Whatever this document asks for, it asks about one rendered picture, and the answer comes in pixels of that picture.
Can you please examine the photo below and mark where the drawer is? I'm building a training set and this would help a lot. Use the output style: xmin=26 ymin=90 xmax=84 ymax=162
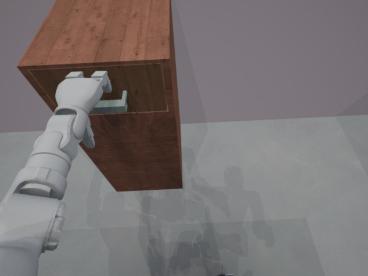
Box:
xmin=30 ymin=63 xmax=167 ymax=114

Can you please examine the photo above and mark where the robot left upper arm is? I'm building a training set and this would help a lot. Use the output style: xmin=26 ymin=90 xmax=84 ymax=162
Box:
xmin=0 ymin=193 xmax=66 ymax=276

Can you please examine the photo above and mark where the robot left hand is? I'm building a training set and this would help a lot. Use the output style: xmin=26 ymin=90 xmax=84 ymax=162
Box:
xmin=55 ymin=71 xmax=112 ymax=148

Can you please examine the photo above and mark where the handle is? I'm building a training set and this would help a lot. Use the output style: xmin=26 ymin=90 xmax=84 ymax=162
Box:
xmin=89 ymin=90 xmax=128 ymax=114

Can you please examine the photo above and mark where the left robot forearm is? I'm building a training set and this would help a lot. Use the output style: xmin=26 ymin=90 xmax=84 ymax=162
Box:
xmin=0 ymin=105 xmax=89 ymax=215

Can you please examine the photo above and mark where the cabinet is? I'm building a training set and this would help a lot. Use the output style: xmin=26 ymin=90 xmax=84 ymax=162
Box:
xmin=17 ymin=0 xmax=183 ymax=191

